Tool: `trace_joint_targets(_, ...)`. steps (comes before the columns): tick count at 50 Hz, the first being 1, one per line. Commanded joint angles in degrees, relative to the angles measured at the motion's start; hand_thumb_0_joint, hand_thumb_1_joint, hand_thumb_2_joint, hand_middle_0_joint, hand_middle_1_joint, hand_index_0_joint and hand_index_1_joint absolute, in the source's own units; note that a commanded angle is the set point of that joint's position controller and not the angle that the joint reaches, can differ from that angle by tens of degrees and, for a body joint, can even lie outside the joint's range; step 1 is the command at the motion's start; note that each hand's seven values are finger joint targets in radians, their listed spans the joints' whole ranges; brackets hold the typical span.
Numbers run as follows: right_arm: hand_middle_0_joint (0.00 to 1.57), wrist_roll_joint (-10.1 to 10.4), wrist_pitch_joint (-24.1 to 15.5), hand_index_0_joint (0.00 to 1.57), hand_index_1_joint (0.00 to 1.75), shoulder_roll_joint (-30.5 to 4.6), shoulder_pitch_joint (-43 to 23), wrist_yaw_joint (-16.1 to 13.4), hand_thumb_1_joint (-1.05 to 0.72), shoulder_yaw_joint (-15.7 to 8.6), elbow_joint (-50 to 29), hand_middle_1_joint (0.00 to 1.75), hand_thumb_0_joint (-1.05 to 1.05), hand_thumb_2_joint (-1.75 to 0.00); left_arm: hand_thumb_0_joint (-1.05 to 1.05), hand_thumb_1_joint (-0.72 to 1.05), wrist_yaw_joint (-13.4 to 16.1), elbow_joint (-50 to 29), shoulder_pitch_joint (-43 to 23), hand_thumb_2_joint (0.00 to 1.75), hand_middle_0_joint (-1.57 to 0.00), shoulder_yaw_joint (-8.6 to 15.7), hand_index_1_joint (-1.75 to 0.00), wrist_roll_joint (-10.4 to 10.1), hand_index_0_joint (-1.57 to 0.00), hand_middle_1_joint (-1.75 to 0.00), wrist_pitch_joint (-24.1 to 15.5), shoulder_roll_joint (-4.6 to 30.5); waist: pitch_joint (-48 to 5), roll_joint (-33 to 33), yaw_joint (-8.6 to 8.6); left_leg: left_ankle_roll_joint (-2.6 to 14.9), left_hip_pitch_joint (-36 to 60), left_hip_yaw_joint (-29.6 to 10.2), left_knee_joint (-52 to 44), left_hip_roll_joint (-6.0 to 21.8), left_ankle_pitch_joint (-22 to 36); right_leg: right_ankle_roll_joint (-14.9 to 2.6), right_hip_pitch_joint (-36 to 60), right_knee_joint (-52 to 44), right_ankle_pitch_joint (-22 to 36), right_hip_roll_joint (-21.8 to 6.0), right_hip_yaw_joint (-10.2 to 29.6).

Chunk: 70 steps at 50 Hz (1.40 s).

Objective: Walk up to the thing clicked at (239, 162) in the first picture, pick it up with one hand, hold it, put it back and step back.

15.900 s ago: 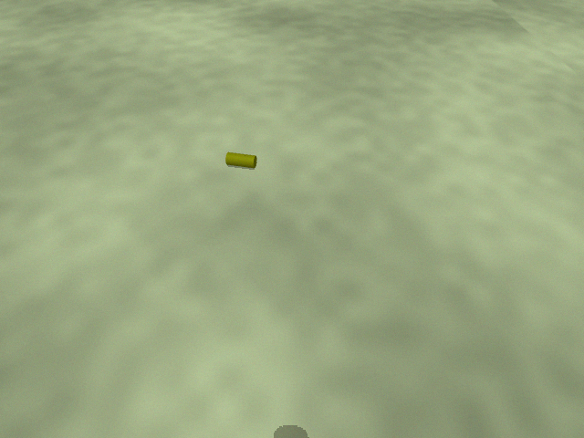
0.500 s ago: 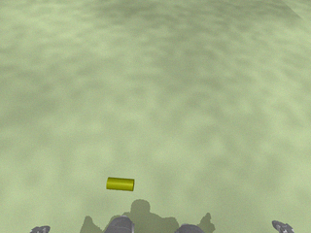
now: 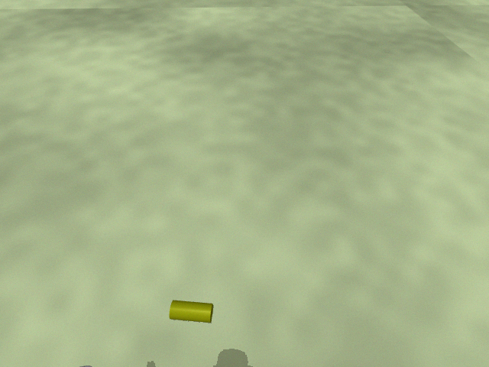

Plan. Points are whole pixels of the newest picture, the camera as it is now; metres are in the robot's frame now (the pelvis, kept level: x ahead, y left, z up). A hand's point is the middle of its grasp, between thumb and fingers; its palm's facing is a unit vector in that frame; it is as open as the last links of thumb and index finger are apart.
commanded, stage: walk up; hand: left
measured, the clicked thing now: (191, 311) +0.44 +0.23 -0.73
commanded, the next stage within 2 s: stand in 1.06 s
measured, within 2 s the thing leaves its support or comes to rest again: neither
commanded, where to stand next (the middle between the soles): +0.05 +0.00 m, yaw +1 degrees
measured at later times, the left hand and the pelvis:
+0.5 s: hand out of the picture +0.09 +0.26 -0.14, palm faces +0.03 -0.94 -0.35, open 7.4 cm; pelvis +0.01 +0.00 +0.01, yaw +2 degrees
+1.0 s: hand out of the picture +0.08 +0.26 -0.14, palm faces +0.05 -0.94 -0.34, open 7.4 cm; pelvis +0.01 +0.00 +0.02, yaw +2 degrees
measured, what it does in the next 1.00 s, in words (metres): stands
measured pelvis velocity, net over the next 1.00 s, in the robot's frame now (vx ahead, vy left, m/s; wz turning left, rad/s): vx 0.01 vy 0.00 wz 0.04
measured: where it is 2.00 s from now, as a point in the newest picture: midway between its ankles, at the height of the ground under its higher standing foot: outside the picture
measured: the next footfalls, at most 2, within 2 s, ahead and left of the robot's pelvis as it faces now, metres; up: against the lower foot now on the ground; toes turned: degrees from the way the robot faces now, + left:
none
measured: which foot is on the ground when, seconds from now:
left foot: down 0.00-1.00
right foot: down 0.00-1.00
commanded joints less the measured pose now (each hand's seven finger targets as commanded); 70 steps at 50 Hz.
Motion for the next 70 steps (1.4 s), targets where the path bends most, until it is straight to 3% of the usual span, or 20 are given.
trace_joint_targets(1, 0.2, 1.7, -1.34, 0.2, 0.3, -13.37, -5.5, -0.99, -0.9, -3.43, -4.29, 0.3, 0.0, -0.9, 0.0, 0.9, 1.28, -1.53, 1.34, 0.9, -0.2, 3.1, -0.3, -0.06, -0.2, -0.3, -2.82, 11.79, -4.92, 4.84, 1.76, 2.47, -3.02, -5.62, -2.32, 4.93, 19.97, -3.17, 8.96, -11.32, 21.46, -5.41, 6.55)
trace_joint_targets(2, 0.2, 1.84, -0.93, 0.2, 0.3, -12.38, -4.61, -0.88, -0.9, -3.31, -3.88, 0.3, 0.0, -0.9, 0.0, 0.9, 1.42, -1.23, 0.17, 0.9, -0.2, 3.2, -0.3, 0.05, -0.2, -0.3, -3.07, 13.15, -5.74, 2.87, 0.68, 1.5, -3.48, -4.3, -1.3, 2.86, 14.29, -5.27, 8.61, -12.22, 19.58, -8.93, 11.02)
trace_joint_targets(3, 0.2, 1.57, -0.63, 0.2, 0.3, -12.07, -3.25, -0.94, -0.9, -3.41, -3.02, 0.3, 0.0, -0.9, 0.0, 0.9, 1.2, -1.66, -2.46, 0.9, -0.2, 3.06, -0.3, 0.2, -0.2, -0.3, -2.99, 14.35, -5.05, 2.42, -0.86, 1.46, -0.38, -3.6, -2.49, 1.9, 4.96, -6.77, 3.56, -12.07, 13.95, -11.1, 12.61)
trace_joint_targets(4, 0.2, 1.2, -0.55, 0.2, 0.3, -12.01, -2.47, -0.96, -0.9, -3.5, -1.98, 0.3, 0.0, -0.9, 0.0, 0.9, 0.95, -2.05, -5.15, 0.9, -0.2, 2.72, -0.3, 0.28, -0.2, -0.3, -2.71, 13.77, -3.23, 1.76, -1.73, 1.83, 2.1, -4.13, -5.55, 2.24, 1.77, -6.05, -0.29, -12.1, 9.43, -10.45, 11.4)
trace_joint_targets(5, 0.2, 0.84, -0.74, 0.2, 0.3, -12.98, -2.86, -0.94, -0.9, -3.66, -1.52, 0.3, 0.0, -0.9, 0.0, 0.9, 0.8, -2.4, -6.57, 0.9, -0.2, 2.24, -0.3, 0.13, -0.2, -0.3, -2.43, 12.11, -2.72, 2.55, -1.9, 2.54, 3.59, -6.78, -9.23, 4.13, 2.78, -4.17, -1.66, -11.06, 9.12, -8.18, 8.32)
trace_joint_targets(7, 0.2, 1.04, -1.11, 0.2, 0.3, -13.97, -6.93, -0.56, -0.9, -3.75, -1.56, 0.3, 0.0, -0.9, 0.0, 0.9, 0.79, -0.75, -5.92, 0.9, -0.2, 1.74, -0.3, -0.08, -0.2, -0.3, -2.38, 10.63, -1.99, 2.26, -0.05, 3.68, 1.15, -9.39, -10.45, 6.99, 8.29, -2.03, 0.88, -10.44, 9.84, -3.81, 2.83)
trace_joint_targets(11, 0.2, 1.41, -1.12, 0.2, 0.3, -12.59, -6.84, -0.68, -0.9, -3.21, -0.35, 0.3, 0.0, -0.9, 0.0, 0.9, 0.94, 1.3, -6.43, 0.9, -0.2, 1.79, -0.3, 0.08, -0.2, -0.3, -2.99, 11.46, -5.0, -0.83, -0.59, 2.45, 2.61, -5.41, -8.32, 5.07, 17.32, -2.48, 6.95, -11.99, 20.79, -6.34, 4.63)
trace_joint_targets(14, 0.2, 1.2, -1.04, 0.2, 0.3, -13.14, -7.79, -0.77, -0.9, -3.31, 0.99, 0.3, 0.0, -0.9, 0.0, 0.9, 1.09, 1.9, -7.73, 0.9, -0.2, 1.54, -0.3, -0.18, -0.2, -0.3, -2.75, 10.72, -6.18, 1.12, -0.45, 2.41, 4.59, -5.65, -10.14, 5.67, 19.2, -1.88, 7.7, -12.14, 21.65, -6.12, 3.08)
trace_joint_targets(29, 0.2, 0.94, -0.44, 0.2, 0.3, -12.7, -11.78, -0.75, -0.9, -3.0, 4.81, 0.3, 0.0, -0.9, 0.0, 0.9, 1.02, 7.24, -10.18, 0.9, -0.2, 1.18, -0.3, 0.1, -0.2, -0.3, -2.11, 10.18, -4.9, 2.5, -0.23, 1.92, 5.37, -6.3, -15.11, 5.81, 15.27, -0.57, 9.45, -17.11, 16.13, -5.6, 1.6)
trace_joint_targets(38, 0.2, 0.84, -0.41, 0.2, 0.3, -12.55, -12.03, -0.96, -0.9, -2.9, 6.33, 0.3, 0.0, -0.9, 0.0, 0.9, 1.08, 8.78, -9.8, 0.9, -0.2, 1.31, -0.3, 0.16, -0.2, -0.3, -1.88, 9.78, -5.73, 2.6, -0.09, 1.85, 6.1, -6.35, -15.65, 6.0, 17.28, -0.36, 10.98, -17.74, 17.35, -5.59, 0.99)
trace_joint_targets(43, 0.2, 0.75, -0.31, 0.2, 0.3, -12.45, -12.09, -0.94, -0.9, -2.87, 6.76, 0.3, 0.0, -0.9, 0.0, 0.9, 1.04, 9.22, -9.94, 0.9, -0.2, 1.37, -0.3, 0.34, -0.2, -0.3, -1.71, 9.57, -4.36, 2.42, -0.14, 1.93, 5.01, -6.82, -16.75, 5.96, 14.29, -0.12, 10.4, -18.31, 15.28, -5.46, 0.81)
trace_joint_targets(52, 0.2, 0.81, -0.27, 0.2, 0.3, -12.15, -11.45, -1.01, -0.9, -2.92, 7.21, 0.3, 0.0, -0.9, 0.0, 0.9, 1.13, 9.53, -10.0, 0.9, -0.2, 1.48, -0.3, 0.34, -0.2, -0.3, -1.73, 9.35, -4.94, 1.93, -0.26, 1.68, 6.22, -6.46, -16.4, 5.74, 17.16, -0.09, 10.85, -18.76, 16.68, -5.75, 0.85)
trace_joint_targets(53, 0.2, 0.79, -0.37, 0.2, 0.3, -12.63, -12.19, -1.24, -0.9, -2.58, 6.76, 0.3, 0.0, -0.9, 0.0, 0.9, 1.12, 9.31, -9.63, 0.9, -0.2, 0.93, -0.3, 0.06, -0.2, -0.3, -1.66, 9.23, -2.39, 2.19, -0.13, 1.08, 5.27, -6.82, -16.77, 6.81, 21.26, 0.26, 9.8, -18.71, 21.05, -6.58, 2.0)
trace_joint_targets(54, 0.2, 0.75, -0.45, 0.2, 0.3, -12.53, -11.85, -1.32, -0.9, -2.46, 6.79, 0.3, 0.0, -0.9, 0.0, 0.9, 1.13, 9.29, -9.24, 0.9, -0.2, 1.05, -0.3, -0.05, -0.2, -0.3, -1.64, 9.33, -3.97, 2.45, 0.05, 0.97, 6.29, -6.72, -16.48, 7.09, 23.85, 0.23, 11.06, -18.45, 23.19, -6.77, 1.84)
trace_joint_targets(59, 0.2, 1.02, -0.45, 0.2, 0.3, -12.55, -11.94, -1.44, -0.9, -2.41, 6.75, 0.3, 0.0, -0.9, 0.0, 0.9, 1.16, 9.2, -9.05, 0.9, -0.2, 0.92, -0.3, -0.01, -0.2, -0.3, -1.45, 9.37, -7.55, 2.69, -0.26, 0.67, 8.95, -6.1, -16.09, 7.33, 26.37, 0.36, 12.56, -17.81, 25.81, -6.68, 1.35)
trace_joint_targets(70, 0.2, 0.84, 0.09, 0.2, 0.3, -12.61, -12.67, -1.01, -0.9, -2.09, 7.29, 0.3, 0.0, -0.9, 0.0, 0.9, 1.0, 9.32, -9.19, 0.9, -0.2, 0.36, -0.3, 0.26, -0.2, -0.3, -1.45, 9.63, -4.75, 2.12, -0.43, 0.52, 7.52, -6.16, -18.07, 6.91, 15.0, 0.37, 9.35, -20.5, 16.13, -6.54, 2.22)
